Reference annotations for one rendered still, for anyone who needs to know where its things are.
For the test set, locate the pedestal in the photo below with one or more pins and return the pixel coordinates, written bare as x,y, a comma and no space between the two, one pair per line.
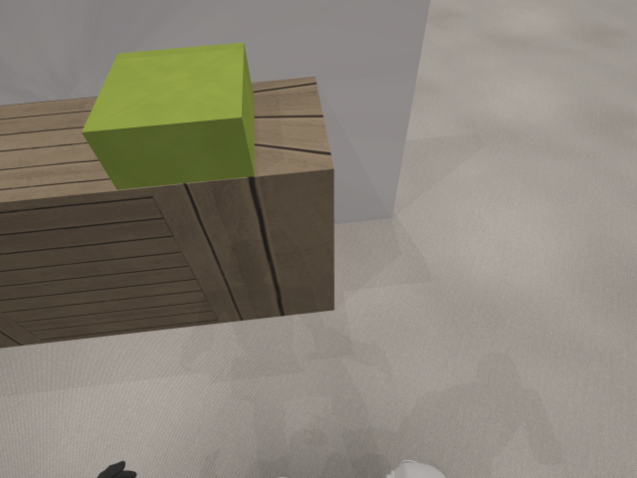
80,259

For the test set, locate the carton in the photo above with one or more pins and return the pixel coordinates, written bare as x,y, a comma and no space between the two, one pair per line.
175,116

